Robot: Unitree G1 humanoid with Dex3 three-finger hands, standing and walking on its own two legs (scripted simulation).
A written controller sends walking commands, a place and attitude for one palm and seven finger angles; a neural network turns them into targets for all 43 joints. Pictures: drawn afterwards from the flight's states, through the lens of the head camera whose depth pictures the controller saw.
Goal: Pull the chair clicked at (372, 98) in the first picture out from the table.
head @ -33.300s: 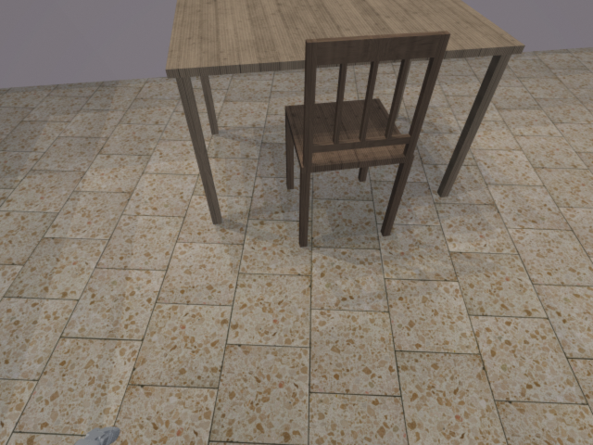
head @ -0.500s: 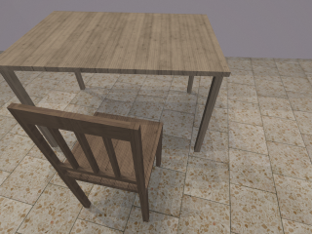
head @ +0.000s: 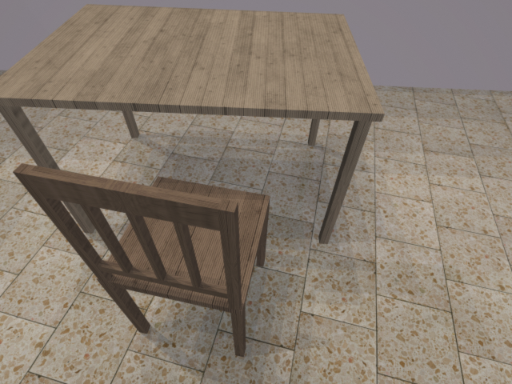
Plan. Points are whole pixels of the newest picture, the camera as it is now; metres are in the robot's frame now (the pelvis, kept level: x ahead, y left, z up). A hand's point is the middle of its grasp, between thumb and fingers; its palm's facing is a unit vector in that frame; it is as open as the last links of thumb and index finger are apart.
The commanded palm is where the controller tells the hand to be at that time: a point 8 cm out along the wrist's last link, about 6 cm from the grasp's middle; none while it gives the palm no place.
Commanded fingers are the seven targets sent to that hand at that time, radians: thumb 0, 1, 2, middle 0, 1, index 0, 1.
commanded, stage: look again from close up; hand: left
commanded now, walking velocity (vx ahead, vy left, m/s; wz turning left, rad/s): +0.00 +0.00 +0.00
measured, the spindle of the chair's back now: (149, 247) +0.39 +0.26 -0.11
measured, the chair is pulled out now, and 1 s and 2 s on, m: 0.27 0.27 0.27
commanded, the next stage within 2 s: shuffle to correct the standing spot in 0.12 s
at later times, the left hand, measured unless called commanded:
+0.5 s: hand out of the picture +0.00 +0.19 -0.18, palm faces -0.03 -0.97 -0.23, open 7.4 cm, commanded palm none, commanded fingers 0.00 0.90 0.90 -0.20 -0.30 -0.20 -0.30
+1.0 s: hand out of the picture +0.00 +0.29 -0.18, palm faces -0.14 -0.94 -0.31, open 7.4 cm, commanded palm none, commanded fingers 0.00 0.90 0.90 -0.20 -0.30 -0.20 -0.30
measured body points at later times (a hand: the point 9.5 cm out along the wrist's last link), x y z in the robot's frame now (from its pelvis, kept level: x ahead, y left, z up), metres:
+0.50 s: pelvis -0.02 +0.01 -0.01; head +0.00 +0.00 +0.44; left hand +0.00 +0.24 -0.16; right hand +0.00 -0.23 -0.16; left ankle -0.02 +0.07 -0.74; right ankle +0.00 -0.14 -0.74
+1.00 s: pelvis -0.06 +0.09 -0.02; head -0.03 +0.07 +0.43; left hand +0.01 +0.34 -0.16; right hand -0.06 -0.15 -0.17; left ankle -0.03 +0.09 -0.73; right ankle -0.13 -0.02 -0.75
